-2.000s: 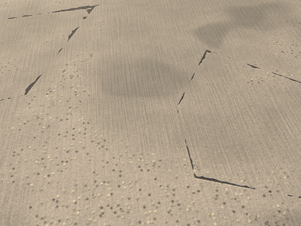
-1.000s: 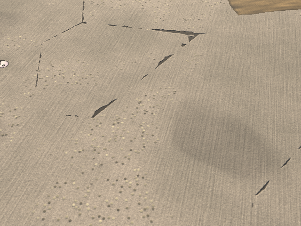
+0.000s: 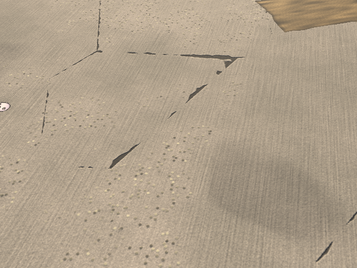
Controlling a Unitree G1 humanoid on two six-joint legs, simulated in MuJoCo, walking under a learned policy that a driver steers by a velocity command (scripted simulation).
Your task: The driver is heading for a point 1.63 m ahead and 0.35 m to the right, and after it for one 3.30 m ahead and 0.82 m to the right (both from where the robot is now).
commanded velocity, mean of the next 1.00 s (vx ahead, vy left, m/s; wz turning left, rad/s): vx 0.46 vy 0.00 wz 0.00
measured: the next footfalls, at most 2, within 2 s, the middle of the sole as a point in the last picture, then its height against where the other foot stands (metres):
left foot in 0.40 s outside the picture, level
right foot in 0.96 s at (220, 227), level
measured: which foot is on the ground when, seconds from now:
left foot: up 0.00-0.38, down 0.40-0.98, up 1.00-1.00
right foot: down 0.00-0.40, up 0.42-0.94, down 0.96-1.00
